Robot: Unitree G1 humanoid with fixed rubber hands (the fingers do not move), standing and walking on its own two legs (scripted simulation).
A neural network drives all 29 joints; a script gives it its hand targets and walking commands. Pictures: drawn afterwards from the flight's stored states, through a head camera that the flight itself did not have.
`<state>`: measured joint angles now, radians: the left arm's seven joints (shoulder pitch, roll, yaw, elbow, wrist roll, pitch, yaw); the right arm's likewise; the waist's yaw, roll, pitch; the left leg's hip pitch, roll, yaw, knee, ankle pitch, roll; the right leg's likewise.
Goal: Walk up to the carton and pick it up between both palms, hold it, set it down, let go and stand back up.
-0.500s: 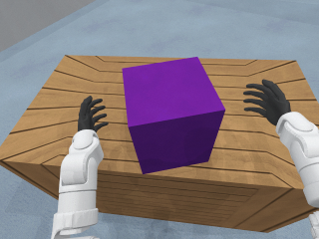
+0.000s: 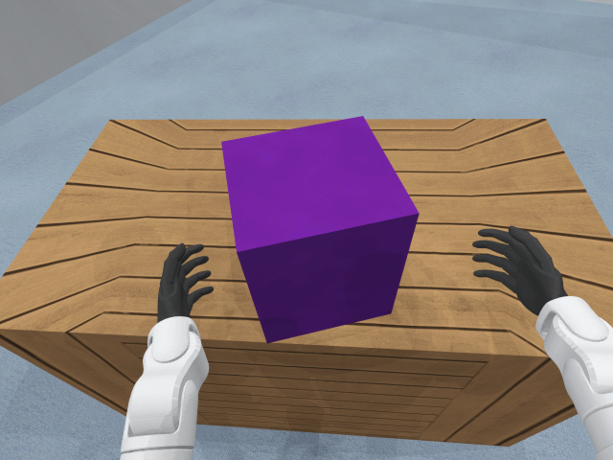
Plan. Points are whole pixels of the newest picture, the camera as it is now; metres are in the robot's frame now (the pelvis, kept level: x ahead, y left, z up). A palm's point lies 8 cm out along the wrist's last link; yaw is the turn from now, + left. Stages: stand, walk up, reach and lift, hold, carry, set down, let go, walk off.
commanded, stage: set down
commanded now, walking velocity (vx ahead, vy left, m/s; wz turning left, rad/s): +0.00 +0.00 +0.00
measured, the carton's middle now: (313, 234) +0.43 +0.05 +0.02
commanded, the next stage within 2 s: none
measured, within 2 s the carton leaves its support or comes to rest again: neither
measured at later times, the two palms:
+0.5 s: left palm (197, 351) +0.24 +0.18 +0.03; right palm (539, 348) +0.27 -0.24 +0.01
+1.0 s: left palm (189, 385) +0.21 +0.20 -0.01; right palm (532, 394) +0.23 -0.23 -0.02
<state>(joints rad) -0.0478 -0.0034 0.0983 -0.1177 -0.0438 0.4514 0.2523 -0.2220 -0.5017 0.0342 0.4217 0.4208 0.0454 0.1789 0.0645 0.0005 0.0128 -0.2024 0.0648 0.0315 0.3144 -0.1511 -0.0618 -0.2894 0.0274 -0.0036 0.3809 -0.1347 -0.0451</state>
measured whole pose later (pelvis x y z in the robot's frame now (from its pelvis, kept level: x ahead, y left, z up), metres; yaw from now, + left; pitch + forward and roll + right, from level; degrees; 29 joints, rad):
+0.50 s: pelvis +0.00 +0.00 +0.00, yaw -1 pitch +1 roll +1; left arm 0.14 -0.05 0.00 -0.02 -0.02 0.20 0.27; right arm 0.01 -0.46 0.07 0.44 0.41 -0.15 0.18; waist 0.07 0.00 0.02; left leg -0.18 0.07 0.04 0.33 -0.17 -0.06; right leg -0.26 0.04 0.00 0.37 -0.14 -0.05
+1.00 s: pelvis +0.02 +0.01 +0.00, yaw -1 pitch +0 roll +0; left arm 0.30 -0.01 -0.04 0.08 0.00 0.08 0.25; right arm 0.17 -0.41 0.06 0.47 0.31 -0.22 0.18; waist 0.05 0.00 0.03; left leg -0.14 0.06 0.05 0.35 -0.21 -0.05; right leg -0.21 0.03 0.01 0.38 -0.17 -0.03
